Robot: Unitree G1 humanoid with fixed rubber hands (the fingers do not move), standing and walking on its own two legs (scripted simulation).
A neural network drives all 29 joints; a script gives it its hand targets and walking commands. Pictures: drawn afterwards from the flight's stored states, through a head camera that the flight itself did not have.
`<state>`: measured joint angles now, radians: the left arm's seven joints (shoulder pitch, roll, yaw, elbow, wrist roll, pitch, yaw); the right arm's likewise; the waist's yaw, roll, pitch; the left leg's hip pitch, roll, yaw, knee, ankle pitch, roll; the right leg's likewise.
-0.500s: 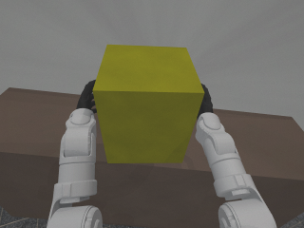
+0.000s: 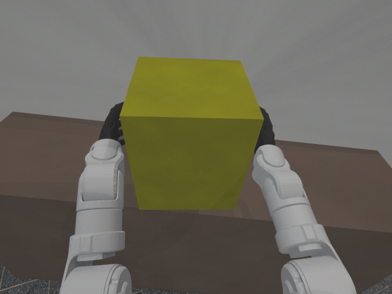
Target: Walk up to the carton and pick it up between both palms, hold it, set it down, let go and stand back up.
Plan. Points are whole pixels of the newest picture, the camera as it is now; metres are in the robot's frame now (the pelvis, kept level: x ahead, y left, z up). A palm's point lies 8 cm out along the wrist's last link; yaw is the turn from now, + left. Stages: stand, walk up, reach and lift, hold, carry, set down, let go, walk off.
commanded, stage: set down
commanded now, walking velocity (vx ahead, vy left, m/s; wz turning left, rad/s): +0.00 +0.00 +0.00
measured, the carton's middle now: (189, 136) +0.40 +0.01 +0.17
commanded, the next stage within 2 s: none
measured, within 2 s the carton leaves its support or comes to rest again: neither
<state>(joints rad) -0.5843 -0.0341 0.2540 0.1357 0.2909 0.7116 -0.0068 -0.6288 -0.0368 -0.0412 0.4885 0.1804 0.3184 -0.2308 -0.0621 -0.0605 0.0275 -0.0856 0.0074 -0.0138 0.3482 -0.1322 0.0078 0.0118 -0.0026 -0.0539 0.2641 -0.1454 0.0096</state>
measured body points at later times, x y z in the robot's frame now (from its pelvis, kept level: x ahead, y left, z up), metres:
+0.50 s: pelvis +0.02 -0.01 +0.00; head -0.01 +0.02 +0.45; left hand +0.40 +0.15 +0.13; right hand +0.39 -0.16 +0.13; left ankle +0.05 +0.11 -0.75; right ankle +0.01 -0.12 -0.75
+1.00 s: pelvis +0.03 -0.01 +0.00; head +0.02 +0.02 +0.45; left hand +0.43 +0.14 +0.12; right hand +0.42 -0.16 +0.12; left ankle +0.05 +0.11 -0.75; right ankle +0.01 -0.12 -0.75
